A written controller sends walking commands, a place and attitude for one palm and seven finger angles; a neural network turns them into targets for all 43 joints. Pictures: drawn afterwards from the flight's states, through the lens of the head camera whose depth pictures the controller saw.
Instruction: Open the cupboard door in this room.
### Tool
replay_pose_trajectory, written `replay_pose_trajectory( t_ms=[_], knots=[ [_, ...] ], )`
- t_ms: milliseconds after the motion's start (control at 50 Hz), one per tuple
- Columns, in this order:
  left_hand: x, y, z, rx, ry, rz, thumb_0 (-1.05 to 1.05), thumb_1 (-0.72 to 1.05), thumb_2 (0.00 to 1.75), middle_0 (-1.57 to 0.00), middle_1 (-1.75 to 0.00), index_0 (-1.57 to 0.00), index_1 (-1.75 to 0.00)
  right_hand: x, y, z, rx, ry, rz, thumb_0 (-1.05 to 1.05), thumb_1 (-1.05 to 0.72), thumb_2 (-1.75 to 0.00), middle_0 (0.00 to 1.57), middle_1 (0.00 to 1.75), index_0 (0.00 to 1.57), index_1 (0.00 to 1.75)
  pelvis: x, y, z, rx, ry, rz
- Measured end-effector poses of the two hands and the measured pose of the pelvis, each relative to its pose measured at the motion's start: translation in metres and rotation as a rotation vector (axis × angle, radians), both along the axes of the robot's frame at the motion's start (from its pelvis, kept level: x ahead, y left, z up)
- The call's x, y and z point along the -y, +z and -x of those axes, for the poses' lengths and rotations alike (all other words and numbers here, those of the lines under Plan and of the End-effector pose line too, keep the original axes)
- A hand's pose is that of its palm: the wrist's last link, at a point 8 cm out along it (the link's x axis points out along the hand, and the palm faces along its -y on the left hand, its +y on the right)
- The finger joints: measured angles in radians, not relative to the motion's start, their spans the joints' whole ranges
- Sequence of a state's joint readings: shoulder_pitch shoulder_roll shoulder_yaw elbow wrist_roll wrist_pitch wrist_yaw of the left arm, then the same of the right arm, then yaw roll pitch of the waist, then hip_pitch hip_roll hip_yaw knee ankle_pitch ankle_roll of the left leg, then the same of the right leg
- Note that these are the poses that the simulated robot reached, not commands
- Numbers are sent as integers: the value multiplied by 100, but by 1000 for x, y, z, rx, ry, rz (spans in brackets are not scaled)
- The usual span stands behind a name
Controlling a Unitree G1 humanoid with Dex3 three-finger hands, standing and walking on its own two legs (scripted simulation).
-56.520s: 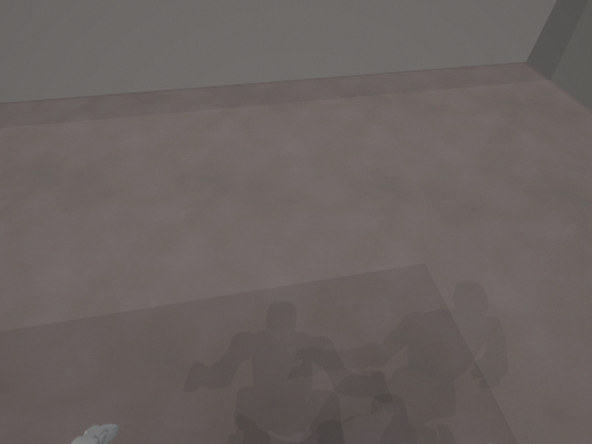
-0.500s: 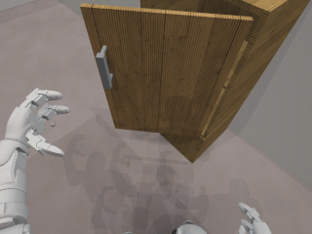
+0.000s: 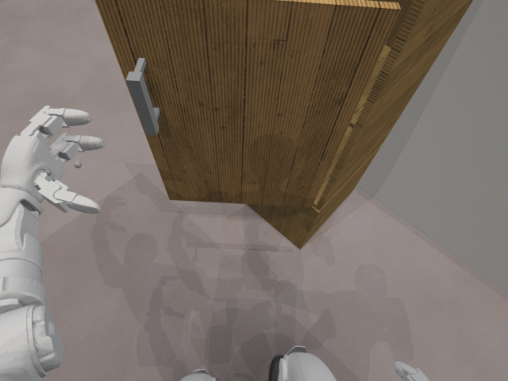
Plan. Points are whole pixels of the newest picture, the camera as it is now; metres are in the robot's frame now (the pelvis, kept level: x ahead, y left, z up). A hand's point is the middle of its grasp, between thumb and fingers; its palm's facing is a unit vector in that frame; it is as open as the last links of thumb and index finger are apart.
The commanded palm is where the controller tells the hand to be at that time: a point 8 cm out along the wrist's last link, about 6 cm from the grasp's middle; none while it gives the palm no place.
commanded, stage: move the hooked fingers beside the handle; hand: left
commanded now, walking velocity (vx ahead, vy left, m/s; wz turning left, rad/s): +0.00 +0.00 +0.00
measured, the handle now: (146, 98) +0.57 +0.19 +0.06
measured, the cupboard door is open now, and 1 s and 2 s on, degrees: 41 41 41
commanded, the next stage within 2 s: slide the fingers in behind the handle in 1.52 s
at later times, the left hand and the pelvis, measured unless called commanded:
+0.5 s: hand (97, 125) +0.50 +0.25 +0.07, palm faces -0.08 -1.00 +0.00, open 14.0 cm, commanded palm +0.49 +0.30 +0.07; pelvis +0.00 +0.01 -0.01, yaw -1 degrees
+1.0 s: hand (104, 113) +0.54 +0.26 +0.06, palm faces -0.07 -1.00 +0.00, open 14.0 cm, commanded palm +0.52 +0.30 +0.07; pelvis +0.03 +0.02 -0.01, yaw -3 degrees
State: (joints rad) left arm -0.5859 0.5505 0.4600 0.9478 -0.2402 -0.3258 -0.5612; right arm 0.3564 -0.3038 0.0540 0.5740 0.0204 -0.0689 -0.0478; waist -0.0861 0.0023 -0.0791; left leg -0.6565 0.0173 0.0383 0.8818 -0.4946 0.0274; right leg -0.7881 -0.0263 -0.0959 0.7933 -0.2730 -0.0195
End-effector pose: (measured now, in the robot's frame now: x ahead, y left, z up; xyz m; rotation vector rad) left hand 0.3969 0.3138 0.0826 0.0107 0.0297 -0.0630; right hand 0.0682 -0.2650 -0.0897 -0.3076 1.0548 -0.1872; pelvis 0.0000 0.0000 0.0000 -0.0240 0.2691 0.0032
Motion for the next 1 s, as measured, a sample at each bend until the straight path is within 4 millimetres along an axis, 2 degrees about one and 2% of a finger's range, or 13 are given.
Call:
replay_pose_trajectory(
  t_ms=[260, 500, 760, 860, 1000],
  knots=[
    [5, -5, -47, -9, -9, 7, -1, -50, 30, -30, -120, -30, -120, 0, -8, 33, -149, -54, 19, 1, -90, -90, 20, 30, 20, 30, -4, -7, 0, -55, -5, 9],
    [4, -10, -86, -26, -15, 9, -1, -50, 30, -29, -120, -30, -120, -5, -7, 69, -296, -117, 34, 1, -90, -90, 20, 30, 20, 30, -9, -11, -5, -106, -11, 23],
    [9, -11, -129, -26, -18, 5, -1, -50, 30, -29, -120, -30, -120, -17, -4, 86, -384, -161, 38, 0, -90, -90, 21, 30, 20, 30, -16, -14, -14, -157, -14, 41],
    [10, -13, -134, -22, -21, 13, -1, -50, 30, -29, -120, -30, -120, -23, -2, 87, -401, -180, 17, 0, -90, -90, 20, 30, 20, 30, -18, -13, -20, -163, -26, 42],
    [1, -23, -126, -36, -2, 7, -1, -50, 30, -29, -120, -30, -120, -27, -1, 76, -394, -178, 2, 0, -90, -90, 21, 30, 20, 30, -19, -11, -27, -161, -31, 45]
  ],
)
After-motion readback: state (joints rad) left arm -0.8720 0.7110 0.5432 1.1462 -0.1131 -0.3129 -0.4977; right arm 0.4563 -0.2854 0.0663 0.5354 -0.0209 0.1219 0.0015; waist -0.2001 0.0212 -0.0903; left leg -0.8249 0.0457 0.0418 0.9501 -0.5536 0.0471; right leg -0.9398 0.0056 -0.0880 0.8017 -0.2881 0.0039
